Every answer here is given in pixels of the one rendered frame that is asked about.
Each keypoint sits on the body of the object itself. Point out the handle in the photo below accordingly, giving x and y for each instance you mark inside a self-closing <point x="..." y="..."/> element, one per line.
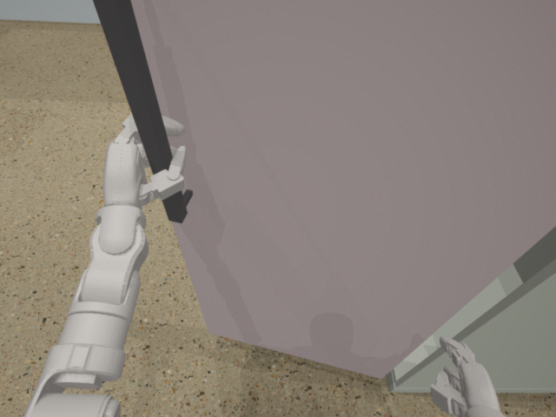
<point x="122" y="34"/>

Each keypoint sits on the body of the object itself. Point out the left robot forearm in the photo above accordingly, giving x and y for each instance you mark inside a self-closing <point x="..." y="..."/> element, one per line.
<point x="90" y="349"/>

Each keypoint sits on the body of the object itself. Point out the robot right hand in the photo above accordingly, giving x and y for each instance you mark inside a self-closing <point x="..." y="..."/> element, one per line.
<point x="472" y="386"/>

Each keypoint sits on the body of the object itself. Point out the fridge door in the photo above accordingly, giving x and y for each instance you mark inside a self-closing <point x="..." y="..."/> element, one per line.
<point x="361" y="169"/>

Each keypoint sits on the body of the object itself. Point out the robot left hand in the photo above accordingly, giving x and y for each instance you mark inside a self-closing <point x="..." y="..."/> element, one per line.
<point x="124" y="165"/>

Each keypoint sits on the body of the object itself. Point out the left robot upper arm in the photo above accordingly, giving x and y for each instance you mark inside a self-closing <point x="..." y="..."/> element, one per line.
<point x="76" y="405"/>

